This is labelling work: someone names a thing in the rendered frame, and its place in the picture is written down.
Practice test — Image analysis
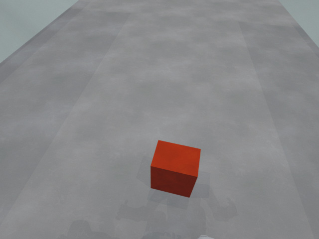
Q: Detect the carton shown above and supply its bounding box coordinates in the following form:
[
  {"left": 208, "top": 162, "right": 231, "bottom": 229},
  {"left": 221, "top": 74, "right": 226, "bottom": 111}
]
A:
[{"left": 151, "top": 140, "right": 201, "bottom": 197}]

